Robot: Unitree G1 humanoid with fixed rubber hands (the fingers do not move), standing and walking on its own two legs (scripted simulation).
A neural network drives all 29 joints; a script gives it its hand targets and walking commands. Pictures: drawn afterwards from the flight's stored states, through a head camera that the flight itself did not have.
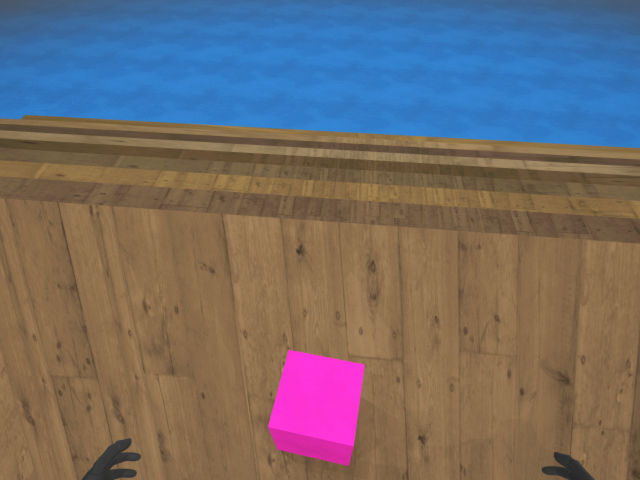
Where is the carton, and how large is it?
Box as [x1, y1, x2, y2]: [268, 350, 364, 465]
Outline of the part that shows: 289,350 268,425 277,448 348,465 354,440 364,364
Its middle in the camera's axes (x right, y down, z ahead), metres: +0.00 +0.49 +1.07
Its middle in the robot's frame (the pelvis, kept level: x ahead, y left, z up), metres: +0.37 +0.04 -0.66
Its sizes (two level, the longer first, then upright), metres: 0.210 0.200 0.250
